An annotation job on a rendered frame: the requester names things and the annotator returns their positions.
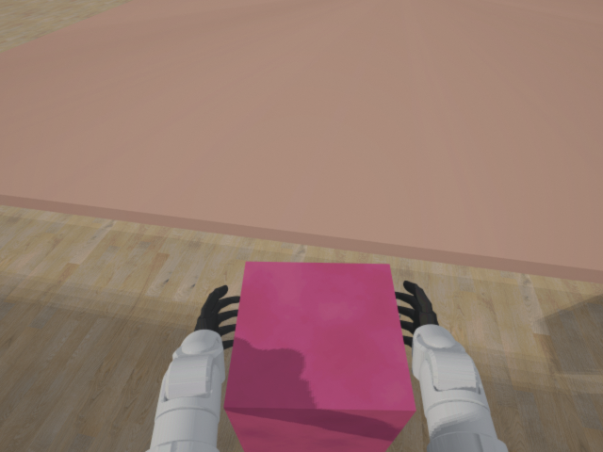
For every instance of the robot left forearm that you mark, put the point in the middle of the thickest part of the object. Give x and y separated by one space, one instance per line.
188 408

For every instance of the right robot hand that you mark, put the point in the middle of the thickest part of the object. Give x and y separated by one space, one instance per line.
422 314

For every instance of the carton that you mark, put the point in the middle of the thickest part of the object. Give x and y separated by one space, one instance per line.
318 361

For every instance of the left robot hand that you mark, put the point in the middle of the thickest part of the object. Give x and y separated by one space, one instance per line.
210 317

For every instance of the robot right forearm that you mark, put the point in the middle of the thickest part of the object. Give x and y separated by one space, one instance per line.
454 401

